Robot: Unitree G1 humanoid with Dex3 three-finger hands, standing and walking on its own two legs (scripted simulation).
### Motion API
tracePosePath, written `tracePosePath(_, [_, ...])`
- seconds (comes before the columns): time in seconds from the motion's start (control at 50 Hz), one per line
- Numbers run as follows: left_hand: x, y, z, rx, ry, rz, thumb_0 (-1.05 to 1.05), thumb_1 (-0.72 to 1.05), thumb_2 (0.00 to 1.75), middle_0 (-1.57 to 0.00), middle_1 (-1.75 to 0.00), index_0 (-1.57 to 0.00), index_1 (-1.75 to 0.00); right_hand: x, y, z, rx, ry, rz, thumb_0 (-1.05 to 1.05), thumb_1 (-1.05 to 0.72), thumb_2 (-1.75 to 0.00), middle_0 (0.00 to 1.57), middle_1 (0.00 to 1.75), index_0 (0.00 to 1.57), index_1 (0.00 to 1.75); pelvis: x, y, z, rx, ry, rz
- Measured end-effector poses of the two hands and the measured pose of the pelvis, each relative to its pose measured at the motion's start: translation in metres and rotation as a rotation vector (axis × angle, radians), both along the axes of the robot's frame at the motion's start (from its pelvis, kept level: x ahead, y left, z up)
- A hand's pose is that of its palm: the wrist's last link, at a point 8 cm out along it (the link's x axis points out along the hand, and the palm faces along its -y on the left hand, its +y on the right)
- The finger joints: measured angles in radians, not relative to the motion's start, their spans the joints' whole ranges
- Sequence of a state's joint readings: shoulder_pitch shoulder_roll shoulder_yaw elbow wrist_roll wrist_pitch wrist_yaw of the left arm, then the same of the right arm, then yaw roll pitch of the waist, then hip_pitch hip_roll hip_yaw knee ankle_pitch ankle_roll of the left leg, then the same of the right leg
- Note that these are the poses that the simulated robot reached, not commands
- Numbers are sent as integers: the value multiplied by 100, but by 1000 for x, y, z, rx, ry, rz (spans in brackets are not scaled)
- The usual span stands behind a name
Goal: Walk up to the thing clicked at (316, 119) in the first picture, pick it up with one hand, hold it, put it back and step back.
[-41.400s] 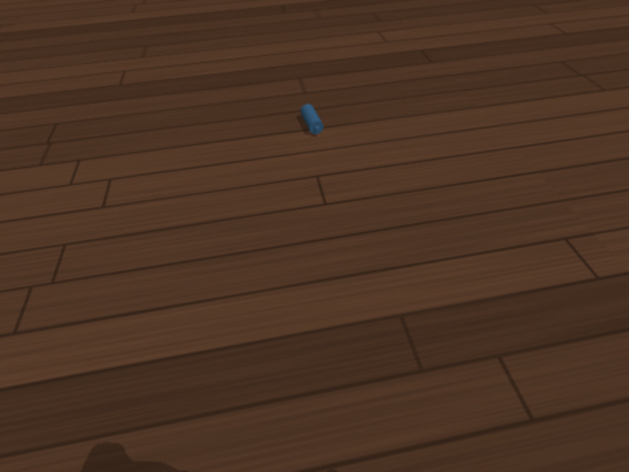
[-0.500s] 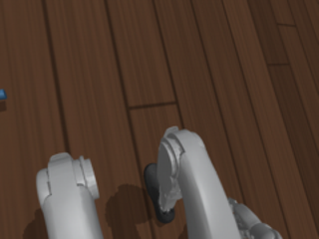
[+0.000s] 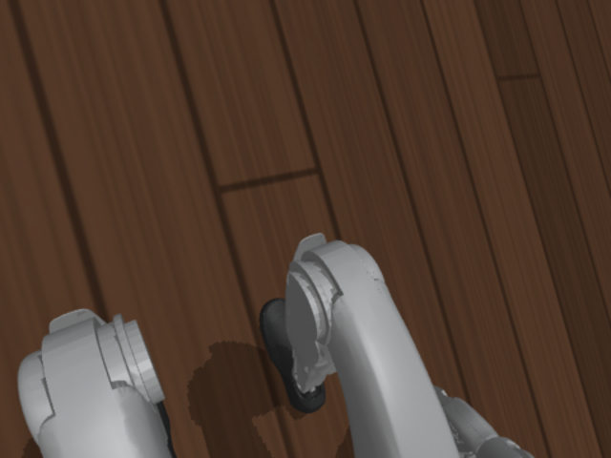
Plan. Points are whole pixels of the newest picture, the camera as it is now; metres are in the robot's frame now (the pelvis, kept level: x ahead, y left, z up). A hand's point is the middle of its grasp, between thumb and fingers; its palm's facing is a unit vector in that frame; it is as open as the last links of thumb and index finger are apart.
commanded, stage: rest palm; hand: left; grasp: from above
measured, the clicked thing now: out of the picture +0.46 +0.43 -0.27
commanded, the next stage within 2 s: none
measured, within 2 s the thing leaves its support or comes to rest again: neither
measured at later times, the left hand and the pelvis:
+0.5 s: hand out of the picture +0.43 +0.40 -0.22, palm faces -0.42 -0.14 -0.90, open 14.3 cm; pelvis -0.01 +0.00 -0.01, yaw -1 degrees
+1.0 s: hand out of the picture +0.43 +0.41 -0.23, palm faces -0.46 -0.16 -0.87, open 14.2 cm; pelvis +0.00 +0.00 +0.00, yaw -1 degrees
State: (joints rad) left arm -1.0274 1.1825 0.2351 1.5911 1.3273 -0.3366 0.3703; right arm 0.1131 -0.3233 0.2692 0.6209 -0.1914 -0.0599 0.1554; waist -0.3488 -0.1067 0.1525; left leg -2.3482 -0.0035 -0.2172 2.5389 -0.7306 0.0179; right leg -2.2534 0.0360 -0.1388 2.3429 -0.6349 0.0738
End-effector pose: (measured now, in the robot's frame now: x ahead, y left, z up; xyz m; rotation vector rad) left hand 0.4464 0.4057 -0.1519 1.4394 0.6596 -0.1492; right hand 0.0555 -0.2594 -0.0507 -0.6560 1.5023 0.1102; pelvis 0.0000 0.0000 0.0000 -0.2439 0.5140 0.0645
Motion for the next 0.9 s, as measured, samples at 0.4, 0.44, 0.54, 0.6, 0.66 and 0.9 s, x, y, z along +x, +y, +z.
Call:
tracePosePath(0.4, [-16,1,-2,-13,-56,-71,0,-58,102,-8,-102,-7,-103,22,-5,7,-41,-42,102,0,-91,-90,20,30,20,30,-6,1,-3,-9,-47,-5])
tracePosePath(0.44, [-15,1,-4,-6,-59,-68,0,-57,102,-8,-102,-7,-103,20,-2,6,-34,-46,101,0,-91,-90,20,30,20,30,-6,1,-4,-9,-47,-6])
tracePosePath(0.54, [-11,0,-9,1,-69,-46,0,-57,102,-8,-103,-7,-104,15,3,4,-20,-46,97,0,-91,-90,21,30,20,30,-6,2,-7,-13,-47,-8])
tracePosePath(0.6, [-8,0,-13,9,-63,-40,0,-56,101,-8,-104,-7,-104,12,6,4,-14,-43,90,0,-91,-90,21,30,20,30,-5,3,-7,-16,-46,-10])
tracePosePath(0.66, [-5,-1,-15,11,-56,-30,0,-56,101,-8,-104,-8,-104,8,8,4,-7,-36,84,0,-91,-90,21,30,20,30,-5,4,-7,-17,-43,-11])
tracePosePath(0.9, [-6,5,-19,4,-24,-5,0,-56,100,-8,-104,-7,-104,8,6,8,-6,-14,99,0,-91,-91,21,30,20,30,-4,3,-4,-24,-38,-13])
